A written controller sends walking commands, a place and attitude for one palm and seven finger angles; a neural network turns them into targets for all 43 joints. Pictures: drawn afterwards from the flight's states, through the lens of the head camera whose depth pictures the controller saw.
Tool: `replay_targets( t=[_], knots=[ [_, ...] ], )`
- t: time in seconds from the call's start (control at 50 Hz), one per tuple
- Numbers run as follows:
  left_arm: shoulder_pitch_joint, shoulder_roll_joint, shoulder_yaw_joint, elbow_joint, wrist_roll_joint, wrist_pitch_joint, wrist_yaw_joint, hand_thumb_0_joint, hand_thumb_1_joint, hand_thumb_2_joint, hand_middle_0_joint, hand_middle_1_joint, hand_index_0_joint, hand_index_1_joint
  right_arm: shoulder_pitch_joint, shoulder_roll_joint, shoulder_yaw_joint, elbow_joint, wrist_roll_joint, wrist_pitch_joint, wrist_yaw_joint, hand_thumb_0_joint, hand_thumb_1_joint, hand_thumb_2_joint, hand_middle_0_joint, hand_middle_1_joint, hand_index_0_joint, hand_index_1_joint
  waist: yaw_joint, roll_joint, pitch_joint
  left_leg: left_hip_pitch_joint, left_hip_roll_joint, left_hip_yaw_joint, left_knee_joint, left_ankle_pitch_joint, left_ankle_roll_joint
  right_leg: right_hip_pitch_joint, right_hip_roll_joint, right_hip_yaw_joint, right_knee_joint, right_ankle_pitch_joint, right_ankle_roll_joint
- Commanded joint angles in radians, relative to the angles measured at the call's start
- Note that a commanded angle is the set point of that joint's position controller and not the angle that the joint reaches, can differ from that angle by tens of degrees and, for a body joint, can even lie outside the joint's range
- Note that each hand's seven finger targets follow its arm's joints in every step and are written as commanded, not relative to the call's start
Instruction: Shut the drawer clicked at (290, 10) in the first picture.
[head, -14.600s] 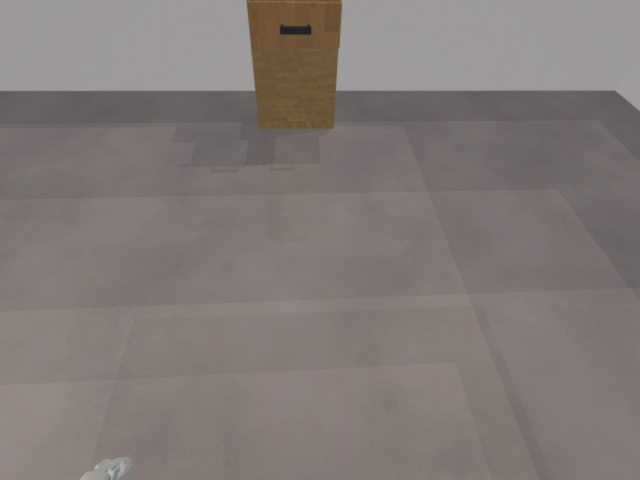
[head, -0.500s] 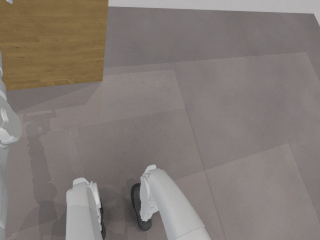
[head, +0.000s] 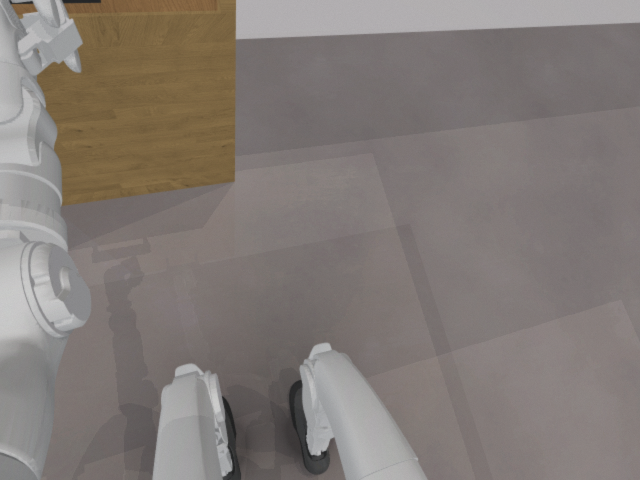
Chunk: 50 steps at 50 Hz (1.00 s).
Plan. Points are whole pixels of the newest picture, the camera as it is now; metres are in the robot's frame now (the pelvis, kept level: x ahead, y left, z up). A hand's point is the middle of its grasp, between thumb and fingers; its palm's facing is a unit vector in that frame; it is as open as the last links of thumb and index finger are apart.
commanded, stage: pull the fist back off the drawer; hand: left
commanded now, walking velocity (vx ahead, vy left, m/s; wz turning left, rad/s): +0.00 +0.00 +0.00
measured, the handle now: out of the picture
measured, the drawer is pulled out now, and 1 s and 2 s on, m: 0.00 0.00 0.00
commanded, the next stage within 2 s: draw the hand back to the body in 0.12 s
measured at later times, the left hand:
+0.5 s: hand (4, 75) +0.49 +0.20 +0.11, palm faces +0.13 -0.99 -0.04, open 3.3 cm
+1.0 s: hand out of the picture +0.34 +0.24 +0.23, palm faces +0.29 -0.92 -0.26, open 3.3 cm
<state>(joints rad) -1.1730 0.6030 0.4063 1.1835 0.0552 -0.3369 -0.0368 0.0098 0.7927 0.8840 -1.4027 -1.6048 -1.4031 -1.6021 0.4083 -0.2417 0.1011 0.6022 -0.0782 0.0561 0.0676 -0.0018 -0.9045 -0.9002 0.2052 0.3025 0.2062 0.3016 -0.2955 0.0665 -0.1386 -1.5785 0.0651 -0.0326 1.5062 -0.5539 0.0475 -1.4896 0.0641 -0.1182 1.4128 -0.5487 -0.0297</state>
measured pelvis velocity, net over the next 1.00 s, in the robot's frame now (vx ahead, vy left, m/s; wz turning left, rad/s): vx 0.06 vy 0.01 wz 0.09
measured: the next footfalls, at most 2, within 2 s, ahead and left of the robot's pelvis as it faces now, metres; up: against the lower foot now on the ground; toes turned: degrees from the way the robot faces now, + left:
none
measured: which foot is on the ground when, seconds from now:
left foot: down 0.00-1.00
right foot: down 0.00-1.00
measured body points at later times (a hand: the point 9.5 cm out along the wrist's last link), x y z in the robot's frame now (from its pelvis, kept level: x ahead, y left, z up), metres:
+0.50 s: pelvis +0.05 -0.01 +0.08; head +0.19 +0.02 +0.51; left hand +0.48 +0.25 +0.12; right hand +0.12 -0.25 -0.04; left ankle +0.05 +0.09 -0.56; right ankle +0.05 -0.11 -0.56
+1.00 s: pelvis +0.06 +0.01 +0.16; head +0.06 +0.00 +0.61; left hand +0.32 +0.29 +0.25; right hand +0.25 -0.21 +0.07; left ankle +0.05 +0.09 -0.56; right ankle +0.05 -0.11 -0.56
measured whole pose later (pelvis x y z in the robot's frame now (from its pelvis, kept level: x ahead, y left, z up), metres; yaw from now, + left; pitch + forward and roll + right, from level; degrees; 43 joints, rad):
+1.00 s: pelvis +0.06 +0.01 +0.16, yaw +5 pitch +4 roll -1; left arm 0.04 0.32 0.10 0.13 -0.08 -0.07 0.09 0.02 0.89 0.90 -1.40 -1.60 -1.40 -1.60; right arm 0.21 -0.23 0.06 0.49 0.06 0.11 -0.08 0.01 -0.91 -0.90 0.20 0.30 0.20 0.30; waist -0.01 0.04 -0.08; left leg -0.42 -0.01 0.03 0.70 -0.36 0.04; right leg -0.37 0.02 -0.03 0.66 -0.37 -0.01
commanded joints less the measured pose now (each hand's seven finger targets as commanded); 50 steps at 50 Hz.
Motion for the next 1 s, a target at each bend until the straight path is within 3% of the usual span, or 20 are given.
replay_targets(
  t=[0.0, 0.04, 0.06, 0.14, 0.2, 0.22, 0.26, 0.28, 0.32, 0.4, 0.46, 0.56, 0.64, 0.7, 0.72, 0.76, 0.78, 0.86, 0.94, 0.98],
  knots=[
    [-0.326, 0.138, 0.004, -0.258, -0.036, -0.091, 0.006, 0.000, 0.900, 0.900, -1.400, -1.600, -1.400, -1.600, 0.203, -0.215, -0.099, -0.021, 0.009, 0.009, -0.005, 0.000, -0.900, -0.900, 0.200, 0.300, 0.200, 0.300, 0.038, 0.219, -0.639, 0.651, -0.005, -0.100, -0.182, 0.370, -0.012, 0.260, 0.011, 0.053, -0.178, 0.229, -0.004],
    [-0.353, 0.130, 0.000, -0.293, -0.048, -0.101, 0.004, 0.000, 0.900, 0.900, -1.400, -1.600, -1.400, -1.600, 0.199, -0.211, -0.107, -0.012, 0.012, 0.013, -0.005, 0.000, -0.900, -0.900, 0.200, 0.300, 0.200, 0.300, 0.025, 0.191, -0.642, 0.631, -0.008, -0.083, -0.169, 0.392, -0.005, 0.303, 0.009, 0.067, -0.188, 0.274, 0.003],
    [-0.342, 0.157, 0.024, -0.299, -0.051, -0.108, 0.005, 0.000, 0.900, 0.900, -1.400, -1.600, -1.400, -1.600, 0.202, -0.210, -0.109, -0.011, 0.014, 0.018, -0.008, 0.000, -0.900, -0.900, 0.200, 0.300, 0.200, 0.300, 0.034, 0.170, -0.643, 0.618, -0.010, -0.075, -0.169, 0.403, -0.005, 0.343, 0.008, 0.072, -0.190, 0.298, 0.004],
    [-0.333, 0.113, 0.001, -0.285, -0.060, -0.140, 0.001, 0.000, 0.900, 0.900, -1.400, -1.600, -1.400, -1.600, 0.187, -0.202, -0.116, 0.001, 0.017, 0.023, -0.009, 0.000, -0.900, -0.900, 0.200, 0.300, 0.200, 0.300, 0.025, 0.147, -0.615, 0.614, -0.017, -0.064, -0.162, 0.429, -0.004, 0.360, 0.005, 0.080, -0.194, 0.347, 0.007],
    [-0.340, 0.038, -0.054, -0.293, -0.059, -0.171, -0.006, 0.000, 0.900, 0.900, -1.400, -1.600, -1.400, -1.600, 0.181, -0.197, -0.127, 0.013, 0.013, 0.025, -0.004, 0.000, -0.900, -0.900, 0.200, 0.300, 0.200, 0.300, 0.021, 0.203, -0.626, 0.693, -0.020, -0.068, -0.158, 0.479, -0.009, 0.316, 0.002, 0.075, -0.192, 0.370, 0.002],
    [-0.268, 0.105, 0.009, -0.342, -0.068, -0.175, -0.009, 0.000, 0.900, 0.900, -1.400, -1.600, -1.400, -1.600, 0.183, -0.204, -0.129, -0.002, 0.015, 0.034, -0.004, 0.000, -0.900, -0.900, 0.200, 0.300, 0.200, 0.300, 0.068, 0.203, -0.686, 0.726, -0.021, -0.062, -0.174, 0.519, -0.012, 0.382, 0.002, 0.077, -0.194, 0.406, -0.002],
    [-0.122, 0.123, 0.031, -0.463, -0.095, -0.169, -0.027, 0.000, 0.900, 0.900, -1.400, -1.600, -1.400, -1.600, 0.152, -0.200, -0.137, -0.049, 0.031, 0.047, -0.003, 0.000, -0.900, -0.900, 0.200, 0.300, 0.200, 0.300, 0.136, 0.236, -0.812, 0.825, -0.031, -0.045, -0.221, 0.614, -0.020, 0.524, -0.001, 0.088, -0.215, 0.515, -0.006],
    [-0.037, 0.103, 0.019, -0.520, -0.108, -0.156, -0.036, 0.000, 0.900, 0.900, -1.400, -1.600, -1.400, -1.600, 0.145, -0.197, -0.140, -0.069, 0.039, 0.049, 0.000, 0.000, -0.900, -0.900, 0.200, 0.300, 0.200, 0.300, 0.160, 0.247, -0.858, 0.868, -0.035, -0.042, -0.244, 0.664, -0.023, 0.578, -0.001, 0.091, -0.225, 0.567, -0.008],
    [0.108, 0.041, -0.022, -0.635, -0.140, -0.109, -0.052, 0.000, 0.900, 0.900, -1.400, -1.600, -1.400, -1.600, 0.121, -0.187, -0.146, -0.097, 0.064, 0.058, 0.003, 0.000, -0.900, -0.900, 0.200, 0.300, 0.200, 0.300, 0.177, 0.210, -0.857, 0.920, -0.036, -0.030, -0.292, 0.707, -0.023, 0.667, -0.004, 0.088, -0.275, 0.634, 0.000],
    [0.299, -0.041, -0.061, -0.784, -0.210, -0.020, -0.061, 0.000, 0.900, 0.900, -1.400, -1.600, -1.400, -1.600, 0.086, -0.174, -0.152, -0.128, 0.104, 0.048, -0.019, 0.000, -0.900, -0.900, 0.200, 0.300, 0.200, 0.300, 0.171, 0.039, -0.692, 0.857, -0.050, 0.003, -0.390, 0.622, -0.005, 0.840, -0.005, 0.099, -0.388, 0.725, 0.018],
    [0.339, -0.102, -0.098, -0.847, -0.242, -0.027, -0.037, 0.000, 0.900, 0.900, -1.400, -1.600, -1.400, -1.600, 0.057, -0.163, -0.150, -0.117, 0.111, 0.023, -0.044, 0.000, -0.900, -0.900, 0.200, 0.300, 0.200, 0.300, 0.153, -0.040, -0.537, 0.849, -0.053, 0.016, -0.449, 0.522, 0.000, 0.863, -0.006, 0.101, -0.457, 0.661, 0.029],
    [0.481, -0.182, -0.175, -0.806, -0.226, -0.087, -0.042, 0.000, 0.900, 0.900, -1.400, -1.600, -1.400, -1.600, 0.016, -0.154, -0.149, -0.099, 0.109, -0.005, -0.051, 0.000, -0.900, -0.900, 0.200, 0.300, 0.200, 0.300, 0.165, -0.003, -0.361, 0.948, -0.053, 0.014, -0.520, 0.492, -0.012, 0.814, -0.004, 0.089, -0.513, 0.540, 0.019],
    [0.634, -0.192, -0.210, -0.831, -0.239, -0.056, -0.106, 0.000, 0.900, 0.900, -1.400, -1.600, -1.400, -1.600, -0.040, -0.158, -0.145, -0.145, 0.122, 0.001, -0.054, 0.000, -0.900, -0.900, 0.200, 0.300, 0.200, 0.300, 0.206, 0.065, -0.316, 1.035, -0.058, 0.017, -0.588, 0.496, -0.016, 0.861, -0.009, 0.084, -0.565, 0.516, 0.007],
    [0.736, -0.167, -0.177, -0.932, -0.284, -0.026, -0.129, 0.000, 0.900, 0.900, -1.400, -1.600, -1.400, -1.600, -0.092, -0.155, -0.139, -0.194, 0.134, -0.005, -0.066, 0.000, -0.900, -0.900, 0.200, 0.300, 0.200, 0.300, 0.241, 0.038, -0.312, 1.080, -0.058, 0.012, -0.642, 0.506, -0.015, 0.941, -0.010, 0.074, -0.598, 0.520, 0.003],
    [0.761, -0.072, -0.197, -1.027, -0.168, 0.033, -0.032, 0.000, 0.900, 0.900, -1.400, -1.600, -1.400, -1.600, -0.167, -0.137, -0.144, -0.224, 0.137, 0.031, -0.083, 0.000, -0.900, -0.900, 0.200, 0.300, 0.200, 0.300, 0.297, 0.052, -0.374, 1.173, -0.063, 0.028, -0.713, 0.513, -0.023, 1.015, -0.033, 0.123, -0.653, 0.499, -0.009],
    [0.830, -0.150, -0.244, -1.143, -0.166, 0.099, 0.046, 0.000, 0.900, 0.900, -1.400, -1.600, -1.400, -1.600, -0.198, -0.117, -0.132, -0.268, 0.138, 0.041, -0.110, 0.000, -0.900, -0.900, 0.200, 0.300, 0.200, 0.300, 0.270, 0.012, -0.276, 1.182, -0.057, 0.023, -0.767, 0.447, -0.022, 1.030, -0.035, 0.108, -0.704, 0.450, -0.004],
    [0.826, -0.140, -0.250, -1.172, -0.157, 0.122, 0.069, 0.000, 0.900, 0.900, -1.400, -1.600, -1.400, -1.600, -0.215, -0.120, -0.125, -0.272, 0.138, 0.040, -0.120, 0.000, -0.900, -0.900, 0.200, 0.300, 0.200, 0.300, 0.266, 0.029, -0.237, 1.193, -0.054, 0.014, -0.794, 0.419, -0.019, 1.029, -0.034, 0.108, -0.726, 0.418, -0.007],
    [0.872, -0.102, -0.214, -1.227, -0.137, 0.183, 0.143, 0.000, 0.900, 0.900, -1.400, -1.600, -1.400, -1.600, -0.263, -0.119, -0.108, -0.267, 0.135, 0.032, -0.159, 0.000, -0.900, -0.900, 0.200, 0.300, 0.200, 0.300, 0.268, -0.056, -0.124, 1.226, -0.049, 0.006, -0.882, 0.354, -0.008, 1.098, -0.040, 0.109, -0.814, 0.368, -0.001],
    [0.980, -0.145, -0.242, -1.333, -0.135, 0.211, 0.155, 0.000, 0.900, 0.900, -1.400, -1.600, -1.400, -1.600, -0.295, -0.105, -0.095, -0.258, 0.134, -0.006, -0.170, 0.000, -0.900, -0.900, 0.200, 0.300, 0.200, 0.300, 0.286, 0.020, -0.108, 1.354, -0.040, -0.008, -0.958, 0.391, -0.014, 1.163, -0.048, 0.100, -0.872, 0.376, -0.008],
    [1.070, -0.149, -0.242, -1.384, -0.137, 0.223, 0.151, 0.000, 0.900, 0.900, -1.400, -1.600, -1.400, -1.600, -0.309, -0.107, -0.090, -0.253, 0.132, -0.027, -0.169, 0.000, -0.900, -0.900, 0.200, 0.300, 0.200, 0.300, 0.298, 0.020, -0.086, 1.389, -0.037, -0.017, -0.991, 0.414, -0.016, 1.198, -0.047, 0.096, -0.906, 0.389, -0.009]
  ],
)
